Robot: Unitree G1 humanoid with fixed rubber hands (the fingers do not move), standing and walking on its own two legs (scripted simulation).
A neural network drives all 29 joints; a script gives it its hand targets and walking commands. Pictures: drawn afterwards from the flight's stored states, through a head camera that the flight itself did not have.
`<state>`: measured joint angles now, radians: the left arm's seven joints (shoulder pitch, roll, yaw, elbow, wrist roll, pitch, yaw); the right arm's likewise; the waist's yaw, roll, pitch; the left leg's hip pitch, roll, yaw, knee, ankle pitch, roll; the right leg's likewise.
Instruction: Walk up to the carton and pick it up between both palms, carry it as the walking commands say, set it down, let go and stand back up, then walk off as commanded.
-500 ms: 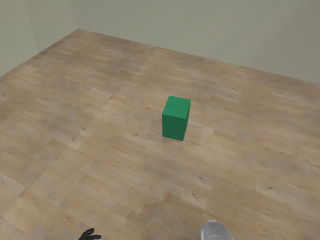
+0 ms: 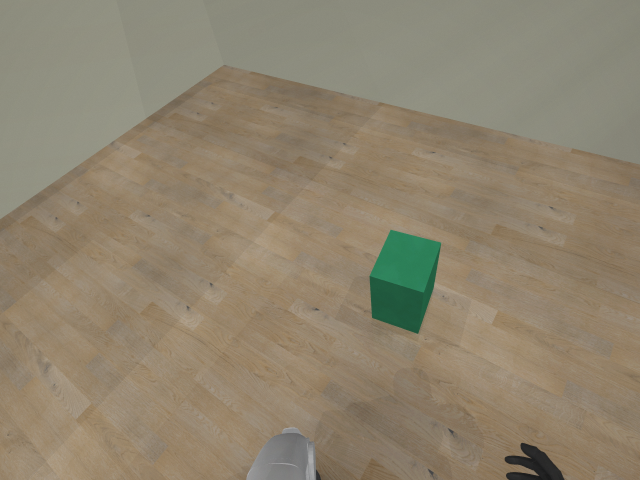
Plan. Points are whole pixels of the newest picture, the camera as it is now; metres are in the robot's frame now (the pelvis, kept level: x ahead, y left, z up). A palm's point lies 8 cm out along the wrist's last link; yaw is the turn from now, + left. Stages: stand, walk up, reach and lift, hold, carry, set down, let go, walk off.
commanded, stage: walk up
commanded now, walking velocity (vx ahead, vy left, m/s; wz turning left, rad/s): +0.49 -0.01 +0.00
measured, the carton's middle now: (404, 282) +0.80 -0.08 -0.65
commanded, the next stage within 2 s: none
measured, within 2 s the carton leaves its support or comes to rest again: neither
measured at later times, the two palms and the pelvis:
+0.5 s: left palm (204, 336) +0.34 +0.29 -0.13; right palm out of the picture +0.16 -0.20 -0.13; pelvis +0.22 +0.05 +0.00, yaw +0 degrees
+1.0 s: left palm (229, 350) +0.31 +0.24 -0.12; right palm (522, 311) +0.42 -0.24 -0.16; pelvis +0.35 +0.00 +0.00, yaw +1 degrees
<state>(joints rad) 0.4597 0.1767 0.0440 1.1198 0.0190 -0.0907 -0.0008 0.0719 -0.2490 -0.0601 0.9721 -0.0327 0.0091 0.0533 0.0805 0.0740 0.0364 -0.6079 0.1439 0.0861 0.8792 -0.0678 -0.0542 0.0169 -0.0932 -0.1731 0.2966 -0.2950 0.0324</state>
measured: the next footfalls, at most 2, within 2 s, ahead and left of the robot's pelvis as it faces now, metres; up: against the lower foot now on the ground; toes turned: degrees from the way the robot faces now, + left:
left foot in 0.16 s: +0.24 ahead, +0.17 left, +0.00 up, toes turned +12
right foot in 0.64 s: +0.41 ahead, -0.12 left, +0.00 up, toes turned -12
